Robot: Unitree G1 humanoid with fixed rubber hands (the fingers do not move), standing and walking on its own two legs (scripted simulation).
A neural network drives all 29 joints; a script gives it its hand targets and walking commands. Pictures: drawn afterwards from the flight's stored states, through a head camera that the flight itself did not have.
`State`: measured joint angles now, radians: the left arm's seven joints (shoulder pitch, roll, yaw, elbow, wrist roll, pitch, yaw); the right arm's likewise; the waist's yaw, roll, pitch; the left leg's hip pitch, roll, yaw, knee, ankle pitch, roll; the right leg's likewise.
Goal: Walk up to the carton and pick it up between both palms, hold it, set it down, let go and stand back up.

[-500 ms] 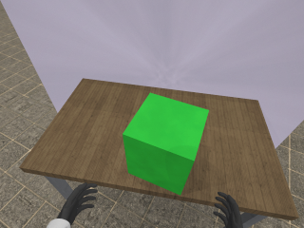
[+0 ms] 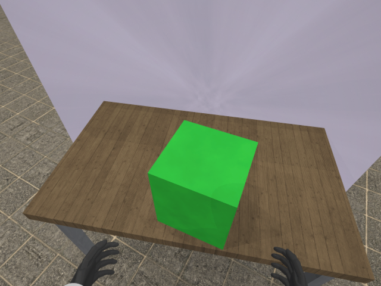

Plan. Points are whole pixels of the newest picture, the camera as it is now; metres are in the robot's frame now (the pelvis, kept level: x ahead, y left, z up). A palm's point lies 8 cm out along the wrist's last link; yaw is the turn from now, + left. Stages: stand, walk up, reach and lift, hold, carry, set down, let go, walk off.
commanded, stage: set down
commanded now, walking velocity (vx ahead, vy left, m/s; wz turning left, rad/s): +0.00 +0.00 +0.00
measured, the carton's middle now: (203, 184) +0.40 +0.00 -0.08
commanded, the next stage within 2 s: let go in 1.10 s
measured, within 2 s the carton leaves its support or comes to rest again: neither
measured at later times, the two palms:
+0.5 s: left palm (91, 280) +0.15 +0.23 -0.07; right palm out of the picture +0.14 -0.21 -0.08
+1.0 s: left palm out of the picture +0.14 +0.22 -0.08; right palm out of the picture +0.14 -0.22 -0.09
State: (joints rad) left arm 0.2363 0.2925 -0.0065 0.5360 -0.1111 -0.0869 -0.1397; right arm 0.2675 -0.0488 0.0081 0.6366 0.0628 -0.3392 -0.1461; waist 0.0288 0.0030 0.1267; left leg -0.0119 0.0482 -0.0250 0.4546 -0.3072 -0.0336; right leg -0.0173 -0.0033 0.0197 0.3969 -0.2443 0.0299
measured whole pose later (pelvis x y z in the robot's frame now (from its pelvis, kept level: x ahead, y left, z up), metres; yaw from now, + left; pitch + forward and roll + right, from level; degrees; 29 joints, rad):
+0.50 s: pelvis +0.00 +0.00 +0.00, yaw +0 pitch -8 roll -1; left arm 0.21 0.23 -0.01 0.57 -0.07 -0.01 -0.08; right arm 0.24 -0.11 -0.03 0.67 0.03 -0.26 -0.07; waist 0.02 0.02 0.13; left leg 0.00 0.04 -0.01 0.42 -0.29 -0.03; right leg -0.01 -0.01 0.03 0.39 -0.24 0.03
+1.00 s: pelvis +0.00 -0.01 +0.00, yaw +0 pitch -6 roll +0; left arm 0.18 0.19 -0.01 0.60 -0.04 0.08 -0.03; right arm 0.19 -0.15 -0.03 0.74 -0.01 -0.22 -0.02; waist 0.02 0.03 0.13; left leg -0.02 0.04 -0.02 0.40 -0.27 -0.04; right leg -0.06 -0.01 0.02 0.40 -0.24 0.02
